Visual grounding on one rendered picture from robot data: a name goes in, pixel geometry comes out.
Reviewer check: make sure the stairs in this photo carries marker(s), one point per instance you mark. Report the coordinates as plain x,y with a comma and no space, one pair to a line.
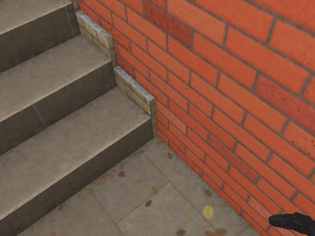
63,120

